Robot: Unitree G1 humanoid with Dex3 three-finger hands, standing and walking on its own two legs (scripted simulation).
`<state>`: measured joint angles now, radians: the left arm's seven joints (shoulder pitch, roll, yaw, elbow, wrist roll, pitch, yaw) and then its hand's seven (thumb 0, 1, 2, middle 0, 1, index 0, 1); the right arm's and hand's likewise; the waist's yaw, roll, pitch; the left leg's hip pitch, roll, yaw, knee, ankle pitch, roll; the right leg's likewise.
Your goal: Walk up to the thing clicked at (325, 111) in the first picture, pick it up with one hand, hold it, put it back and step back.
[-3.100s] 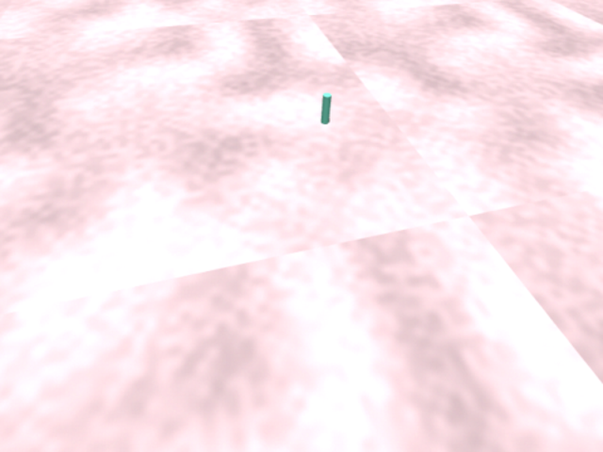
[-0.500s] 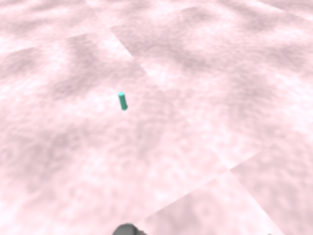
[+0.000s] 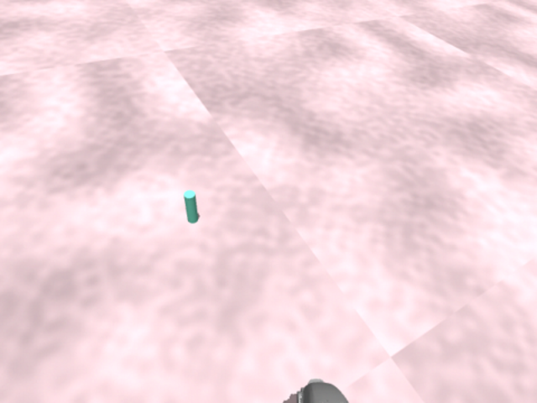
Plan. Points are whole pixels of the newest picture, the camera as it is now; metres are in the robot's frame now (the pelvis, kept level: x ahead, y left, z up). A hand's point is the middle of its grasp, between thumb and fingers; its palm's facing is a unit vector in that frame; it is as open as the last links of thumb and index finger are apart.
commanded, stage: walk up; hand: left
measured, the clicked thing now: (191, 207) +1.03 +0.27 -0.69
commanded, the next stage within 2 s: none
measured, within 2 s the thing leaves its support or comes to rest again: neither
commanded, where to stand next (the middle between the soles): +0.70 +0.00 m, yaw +0 degrees
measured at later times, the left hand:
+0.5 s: hand (135, 333) +0.27 +0.22 -0.13, palm faces -0.02 -0.92 -0.38, open 7.4 cm
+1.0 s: hand (122, 266) +0.42 +0.29 -0.16, palm faces -0.04 -0.95 -0.32, open 7.4 cm
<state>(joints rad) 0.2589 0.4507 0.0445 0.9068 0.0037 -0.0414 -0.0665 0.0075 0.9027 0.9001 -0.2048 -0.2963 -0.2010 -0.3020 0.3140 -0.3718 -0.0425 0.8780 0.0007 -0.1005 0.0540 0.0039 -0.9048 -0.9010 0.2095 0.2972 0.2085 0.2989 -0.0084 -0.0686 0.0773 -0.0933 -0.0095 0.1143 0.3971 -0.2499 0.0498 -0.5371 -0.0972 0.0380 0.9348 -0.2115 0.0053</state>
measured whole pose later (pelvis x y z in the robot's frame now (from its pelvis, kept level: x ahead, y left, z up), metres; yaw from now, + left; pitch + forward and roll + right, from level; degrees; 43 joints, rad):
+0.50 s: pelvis +0.21 -0.04 +0.00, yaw +0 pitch -4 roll +0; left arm 0.28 0.36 0.03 0.87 0.01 -0.08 -0.05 0.01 0.90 0.90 -0.21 -0.30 -0.21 -0.30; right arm 0.27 -0.44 -0.06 0.87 -0.01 -0.05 0.06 0.01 -0.91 -0.90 0.21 0.30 0.20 0.30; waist 0.01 0.06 0.09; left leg -0.50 0.07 -0.06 0.96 -0.25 0.01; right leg -0.14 -0.01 -0.09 0.44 -0.23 -0.04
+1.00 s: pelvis +0.39 +0.01 +0.00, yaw +1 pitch -4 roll +0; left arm 0.32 0.44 0.05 0.90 0.01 -0.03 -0.06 0.01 0.90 0.90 -0.21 -0.30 -0.20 -0.30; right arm 0.31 -0.37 -0.04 0.85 0.00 -0.09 0.05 0.00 -0.90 -0.90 0.21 0.30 0.21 0.30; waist 0.00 -0.07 0.09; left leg -0.14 0.01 0.10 0.43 -0.23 0.04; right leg -0.50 -0.08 0.05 0.95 -0.26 0.00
